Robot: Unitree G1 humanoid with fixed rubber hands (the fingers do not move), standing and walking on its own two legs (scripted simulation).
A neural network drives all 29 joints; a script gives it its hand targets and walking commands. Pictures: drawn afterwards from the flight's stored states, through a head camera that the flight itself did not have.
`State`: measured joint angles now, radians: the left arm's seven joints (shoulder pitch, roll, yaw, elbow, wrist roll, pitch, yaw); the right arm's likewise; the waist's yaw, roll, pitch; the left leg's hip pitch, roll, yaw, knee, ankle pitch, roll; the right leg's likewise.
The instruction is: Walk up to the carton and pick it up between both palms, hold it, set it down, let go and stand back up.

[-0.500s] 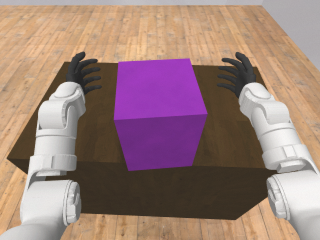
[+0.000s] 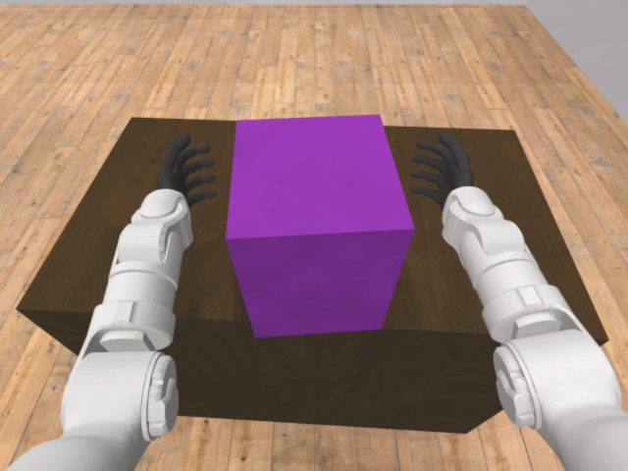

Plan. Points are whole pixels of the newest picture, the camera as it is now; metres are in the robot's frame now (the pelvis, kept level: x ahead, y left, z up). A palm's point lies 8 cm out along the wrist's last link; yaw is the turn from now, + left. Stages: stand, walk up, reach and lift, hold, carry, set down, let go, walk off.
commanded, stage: reach and lift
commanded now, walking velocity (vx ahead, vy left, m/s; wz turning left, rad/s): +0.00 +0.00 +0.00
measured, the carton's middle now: (313, 231) +0.43 +0.03 +0.04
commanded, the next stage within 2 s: none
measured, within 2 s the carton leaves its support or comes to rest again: neither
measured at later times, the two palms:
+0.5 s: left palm (195, 222) +0.41 +0.19 +0.08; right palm (438, 216) +0.43 -0.14 +0.08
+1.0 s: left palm (210, 226) +0.41 +0.17 +0.07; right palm (418, 222) +0.42 -0.12 +0.07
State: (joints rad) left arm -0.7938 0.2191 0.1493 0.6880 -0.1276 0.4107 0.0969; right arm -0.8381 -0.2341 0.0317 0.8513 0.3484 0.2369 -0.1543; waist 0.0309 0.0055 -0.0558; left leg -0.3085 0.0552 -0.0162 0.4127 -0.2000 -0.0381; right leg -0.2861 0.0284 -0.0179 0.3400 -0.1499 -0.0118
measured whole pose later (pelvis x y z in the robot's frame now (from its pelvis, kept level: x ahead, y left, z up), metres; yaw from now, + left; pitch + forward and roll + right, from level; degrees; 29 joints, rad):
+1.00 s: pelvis -0.01 +0.00 -0.01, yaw +0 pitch +14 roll -1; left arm -0.90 0.08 0.19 1.18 -0.03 -0.14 0.18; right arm -0.88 -0.08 -0.14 1.14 0.12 -0.08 -0.15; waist 0.05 -0.01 -0.16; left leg -0.55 0.05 -0.03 0.50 -0.20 -0.04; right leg -0.53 0.03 -0.02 0.44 -0.16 -0.01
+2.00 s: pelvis +0.01 +0.01 +0.00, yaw +1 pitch +4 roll -1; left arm -0.68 -0.11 0.48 0.82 0.35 -0.04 0.07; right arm -0.68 0.07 -0.49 0.94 -0.31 -0.17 -0.02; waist 0.03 -0.02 -0.03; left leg -0.22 0.04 0.01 0.34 -0.18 -0.02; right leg -0.19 0.00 -0.03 0.27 -0.14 0.01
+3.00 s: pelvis -0.01 +0.00 +0.01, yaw +1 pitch +5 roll -1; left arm -0.77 -0.08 0.45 0.92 0.34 -0.14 0.08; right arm -0.73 0.02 -0.49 1.14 -0.32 -0.42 -0.12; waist 0.05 -0.05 -0.08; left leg -0.28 0.05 0.03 0.31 -0.12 -0.02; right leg -0.25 0.01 -0.04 0.24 -0.08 -0.01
